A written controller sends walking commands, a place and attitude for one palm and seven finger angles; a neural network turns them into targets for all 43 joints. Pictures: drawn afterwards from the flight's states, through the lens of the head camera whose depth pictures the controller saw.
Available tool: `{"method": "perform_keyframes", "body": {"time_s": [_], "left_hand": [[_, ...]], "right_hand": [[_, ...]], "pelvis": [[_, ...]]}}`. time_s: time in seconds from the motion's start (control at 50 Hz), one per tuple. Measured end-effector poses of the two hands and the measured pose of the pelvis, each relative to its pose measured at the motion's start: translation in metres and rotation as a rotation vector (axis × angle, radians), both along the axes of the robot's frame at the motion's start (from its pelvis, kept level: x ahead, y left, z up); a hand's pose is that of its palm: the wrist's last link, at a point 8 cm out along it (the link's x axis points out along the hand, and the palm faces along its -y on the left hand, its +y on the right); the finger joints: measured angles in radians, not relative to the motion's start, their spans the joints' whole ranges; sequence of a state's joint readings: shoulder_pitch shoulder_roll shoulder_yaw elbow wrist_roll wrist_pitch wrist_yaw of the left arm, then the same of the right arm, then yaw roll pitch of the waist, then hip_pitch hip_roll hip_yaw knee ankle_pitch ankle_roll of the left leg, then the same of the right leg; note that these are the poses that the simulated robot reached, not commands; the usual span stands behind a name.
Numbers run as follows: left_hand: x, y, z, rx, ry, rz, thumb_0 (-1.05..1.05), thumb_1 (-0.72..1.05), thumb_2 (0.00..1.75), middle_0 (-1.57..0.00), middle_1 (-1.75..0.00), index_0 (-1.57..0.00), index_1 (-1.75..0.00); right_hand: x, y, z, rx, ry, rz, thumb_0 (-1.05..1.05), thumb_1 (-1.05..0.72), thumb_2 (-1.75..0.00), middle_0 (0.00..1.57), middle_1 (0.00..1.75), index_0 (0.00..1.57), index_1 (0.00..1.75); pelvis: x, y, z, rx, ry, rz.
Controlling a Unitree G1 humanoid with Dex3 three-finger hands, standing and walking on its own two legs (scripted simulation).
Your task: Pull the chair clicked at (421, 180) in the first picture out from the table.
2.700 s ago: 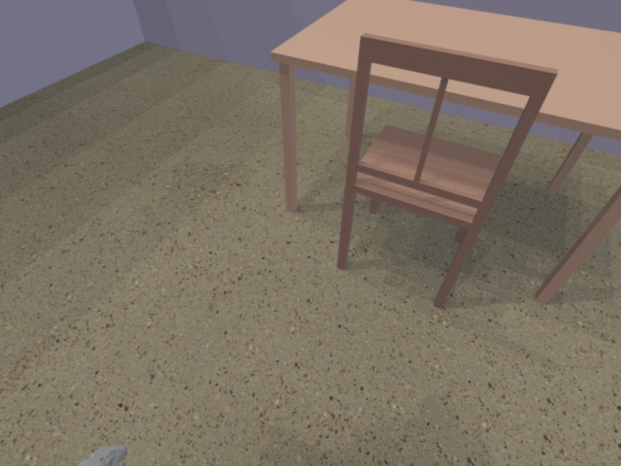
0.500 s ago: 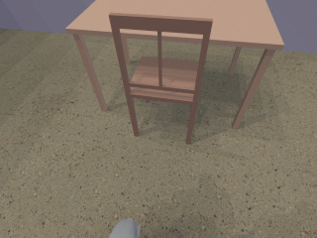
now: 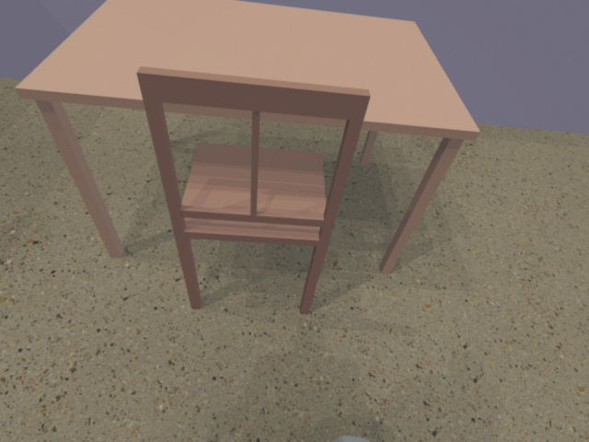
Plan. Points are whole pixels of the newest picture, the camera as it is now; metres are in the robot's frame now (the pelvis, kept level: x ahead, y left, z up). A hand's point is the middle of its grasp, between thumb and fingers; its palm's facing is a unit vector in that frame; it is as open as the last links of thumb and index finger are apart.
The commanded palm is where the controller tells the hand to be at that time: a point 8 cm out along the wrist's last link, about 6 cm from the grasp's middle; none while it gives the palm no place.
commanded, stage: take the last steps up to it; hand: left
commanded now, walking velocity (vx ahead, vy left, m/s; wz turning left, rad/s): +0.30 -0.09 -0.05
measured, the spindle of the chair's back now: (254, 167) +0.69 +0.13 -0.08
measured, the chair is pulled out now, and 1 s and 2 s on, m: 0.00 0.00 0.00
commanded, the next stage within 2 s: come to a stop and stand still in 0.44 s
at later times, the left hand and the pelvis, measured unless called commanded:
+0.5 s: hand (242, 357) +0.29 +0.10 -0.18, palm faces +0.00 -0.99 -0.13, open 7.3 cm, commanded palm none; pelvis +0.18 -0.06 -0.01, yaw +0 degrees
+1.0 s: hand (226, 398) +0.22 +0.11 -0.18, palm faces +0.06 -0.97 -0.21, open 7.3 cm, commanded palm none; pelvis +0.22 -0.07 -0.01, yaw -2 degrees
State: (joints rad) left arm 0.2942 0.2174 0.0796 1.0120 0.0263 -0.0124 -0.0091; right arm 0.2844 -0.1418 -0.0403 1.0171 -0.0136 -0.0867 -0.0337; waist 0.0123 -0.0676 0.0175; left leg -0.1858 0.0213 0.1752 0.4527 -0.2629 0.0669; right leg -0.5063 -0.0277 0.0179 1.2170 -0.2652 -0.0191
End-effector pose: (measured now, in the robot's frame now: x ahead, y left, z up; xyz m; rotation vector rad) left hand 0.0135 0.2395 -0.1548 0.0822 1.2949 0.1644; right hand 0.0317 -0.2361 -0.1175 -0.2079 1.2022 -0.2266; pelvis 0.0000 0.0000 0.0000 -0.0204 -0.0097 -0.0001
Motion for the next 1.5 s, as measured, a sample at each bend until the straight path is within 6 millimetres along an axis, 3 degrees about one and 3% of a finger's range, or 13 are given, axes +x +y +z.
{"method": "perform_keyframes", "body": {"time_s": [0.12, 0.26, 0.36, 0.44, 0.62, 0.66, 0.76, 0.88, 0.98, 1.08, 1.18, 1.3, 1.5], "left_hand": [[0.085, -0.002, 0.006, -0.018, -0.065, -0.064, 0.00, 0.92, 0.90, -0.20, -0.30, -0.19, -0.30], [0.169, -0.037, 0.002, -0.053, -0.068, -0.156, 0.00, 0.92, 0.90, -0.20, -0.30, -0.19, -0.30], [0.235, -0.073, -0.002, -0.055, -0.096, -0.208, 0.00, 0.91, 0.90, -0.20, -0.30, -0.19, -0.30], [0.267, -0.091, -0.005, -0.037, -0.152, -0.176, 0.00, 0.91, 0.90, -0.20, -0.30, -0.20, -0.30], [0.265, -0.072, 0.013, 0.060, -0.092, -0.052, -0.03, 0.94, 0.90, -0.20, -0.30, -0.20, -0.30], [0.260, -0.071, 0.011, 0.056, -0.055, -0.041, -0.02, 0.94, 0.90, -0.20, -0.30, -0.20, -0.30], [0.245, -0.070, -0.006, 0.018, 0.030, 0.005, -0.01, 0.92, 0.90, -0.20, -0.30, -0.20, -0.30], [0.226, -0.072, -0.008, 0.009, 0.120, 0.022, 0.00, 0.92, 0.90, -0.20, -0.30, -0.20, -0.30], [0.208, -0.075, 0.001, 0.043, 0.155, 0.015, 0.00, 0.91, 0.90, -0.20, -0.30, -0.20, -0.30], [0.191, -0.086, 0.005, 0.098, 0.136, 0.004, 0.00, 0.91, 0.90, -0.20, -0.30, -0.20, -0.30], [0.177, -0.109, 0.015, 0.106, 0.116, -0.003, 0.00, 0.91, 0.90, -0.20, -0.30, -0.20, -0.30], [0.180, -0.132, 0.013, 0.060, 0.076, -0.026, 0.00, 0.91, 0.90, -0.20, -0.30, -0.20, -0.30], [0.166, -0.139, 0.007, 0.027, 0.073, -0.006, 0.01, 0.94, 0.90, -0.20, -0.30, -0.20, -0.30]], "right_hand": [[-0.045, 0.004, 0.003, 0.001, 0.194, -0.098, -0.01, -0.93, -0.90, 0.20, 0.30, 0.20, 0.30], [-0.071, 0.025, 0.002, 0.080, 0.378, -0.203, 0.00, -0.91, -0.90, 0.20, 0.30, 0.20, 0.30], [-0.065, 0.032, -0.008, 0.157, 0.488, -0.260, 0.00, -0.90, -0.90, 0.20, 0.30, 0.20, 0.30], [-0.030, 0.019, -0.023, 0.200, 0.524, -0.255, 0.00, -0.90, -0.90, 0.20, 0.30, 0.20, 0.30], [0.162, -0.035, -0.031, 0.124, 0.182, -0.092, 0.00, -0.91, -0.90, 0.20, 0.30, 0.20, 0.30], [0.194, -0.045, -0.031, 0.080, 0.139, -0.060, 0.02, -0.94, -0.90, 0.20, 0.30, 0.20, 0.30], [0.251, -0.052, -0.028, 0.035, 0.056, -0.020, 0.02, -0.95, -0.90, 0.20, 0.30, 0.20, 0.30], [0.285, -0.040, -0.019, 0.043, 0.004, 0.037, 0.01, -0.92, -0.90, 0.20, 0.30, 0.20, 0.30], [0.290, -0.040, -0.024, 0.088, -0.012, 0.051, 0.00, -0.91, -0.90, 0.20, 0.30, 0.20, 0.30], [0.274, -0.061, -0.039, 0.135, -0.022, 0.029, 0.00, -0.90, -0.90, 0.20, 0.30, 0.21, 0.30], [0.238, -0.089, -0.042, 0.147, 0.025, -0.019, 0.00, -0.91, -0.90, 0.20, 0.30, 0.21, 0.30], [0.192, -0.112, -0.036, 0.107, 0.094, -0.059, 0.00, -0.91, -0.90, 0.20, 0.30, 0.20, 0.30], [0.123, -0.104, -0.028, 0.099, 0.238, -0.031, 0.00, -0.91, -0.90, 0.20, 0.30, 0.20, 0.30]], "pelvis": [[0.039, 0.004, 0.005, -0.003, 0.003, -0.014], [0.088, -0.010, 0.001, 0.005, 0.006, -0.026], [0.132, -0.031, -0.011, 0.016, 0.018, -0.029], [0.164, -0.050, -0.020, 0.010, 0.008, -0.020], [0.216, -0.063, -0.004, -0.010, 0.015, 0.009], [0.224, -0.060, -0.004, -0.017, 0.011, 0.008], [0.243, -0.051, -0.012, -0.019, -0.015, -0.002], [0.243, -0.052, -0.008, 0.022, -0.010, -0.023], [0.226, -0.063, -0.007, 0.019, 0.002, -0.029], [0.209, -0.086, -0.015, 0.042, 0.002, -0.033], [0.200, -0.103, -0.009, 0.042, -0.019, -0.015], [0.193, -0.114, -0.005, 0.035, -0.014, -0.017], [0.173, -0.123, 0.000, 0.025, -0.027, -0.001]]}}
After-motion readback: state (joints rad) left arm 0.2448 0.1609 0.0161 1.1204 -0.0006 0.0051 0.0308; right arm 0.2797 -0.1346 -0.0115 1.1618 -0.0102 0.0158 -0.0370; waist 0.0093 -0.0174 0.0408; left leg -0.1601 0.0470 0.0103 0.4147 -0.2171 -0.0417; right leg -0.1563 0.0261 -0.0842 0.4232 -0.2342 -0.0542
